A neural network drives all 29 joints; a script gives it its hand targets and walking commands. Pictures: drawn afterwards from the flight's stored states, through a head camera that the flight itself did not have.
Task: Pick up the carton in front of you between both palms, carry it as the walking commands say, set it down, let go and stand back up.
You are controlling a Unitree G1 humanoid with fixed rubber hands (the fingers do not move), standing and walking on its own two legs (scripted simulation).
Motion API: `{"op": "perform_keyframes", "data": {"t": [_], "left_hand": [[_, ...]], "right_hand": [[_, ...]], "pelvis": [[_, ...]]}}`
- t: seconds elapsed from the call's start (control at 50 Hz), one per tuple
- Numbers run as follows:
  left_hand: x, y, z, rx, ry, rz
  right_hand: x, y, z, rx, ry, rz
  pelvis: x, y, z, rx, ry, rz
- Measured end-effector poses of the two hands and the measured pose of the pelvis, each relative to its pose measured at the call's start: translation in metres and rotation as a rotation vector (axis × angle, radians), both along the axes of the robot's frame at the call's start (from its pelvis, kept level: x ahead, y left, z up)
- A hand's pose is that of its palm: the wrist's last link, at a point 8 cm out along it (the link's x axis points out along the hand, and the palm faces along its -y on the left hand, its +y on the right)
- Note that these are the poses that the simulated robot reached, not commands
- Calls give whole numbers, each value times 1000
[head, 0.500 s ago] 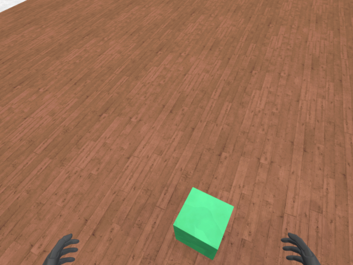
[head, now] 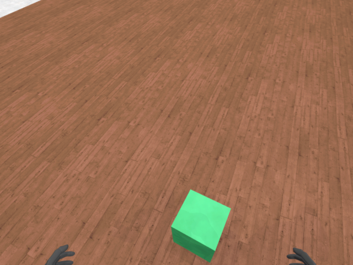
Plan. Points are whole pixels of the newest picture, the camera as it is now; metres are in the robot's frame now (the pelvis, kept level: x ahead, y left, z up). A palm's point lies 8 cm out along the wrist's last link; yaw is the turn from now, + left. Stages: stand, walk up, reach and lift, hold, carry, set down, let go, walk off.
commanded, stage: stand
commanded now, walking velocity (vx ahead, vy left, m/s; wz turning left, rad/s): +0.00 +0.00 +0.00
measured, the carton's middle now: (200, 226) +0.40 -0.08 -0.65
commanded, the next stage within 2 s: none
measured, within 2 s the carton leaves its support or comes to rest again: neither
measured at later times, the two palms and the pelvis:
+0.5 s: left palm out of the picture +0.09 +0.31 -0.09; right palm out of the picture +0.07 -0.30 -0.11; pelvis -0.01 +0.00 +0.00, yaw -1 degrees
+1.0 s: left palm out of the picture +0.09 +0.32 -0.09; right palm out of the picture +0.06 -0.30 -0.11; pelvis -0.02 +0.01 +0.00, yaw -1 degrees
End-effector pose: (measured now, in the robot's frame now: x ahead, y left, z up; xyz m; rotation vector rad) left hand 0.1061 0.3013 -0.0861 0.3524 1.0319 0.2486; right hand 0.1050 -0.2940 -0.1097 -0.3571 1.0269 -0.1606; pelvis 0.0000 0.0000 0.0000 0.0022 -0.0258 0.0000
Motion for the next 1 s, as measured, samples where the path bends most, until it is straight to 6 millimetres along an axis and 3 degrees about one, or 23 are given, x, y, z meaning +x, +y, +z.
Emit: {"op": "perform_keyframes", "data": {"t": [0.38, 1.0], "left_hand": [[-17, 8, -3, 1, 47, -2], [-18, 14, -6, 9, 77, -15]], "right_hand": [[-30, -6, -1, -9, 63, -30], [-42, -9, -1, -17, 101, -59]], "pelvis": [[-12, 3, 2, 2, -12, -8], [-15, 6, 3, 3, -17, -17]]}}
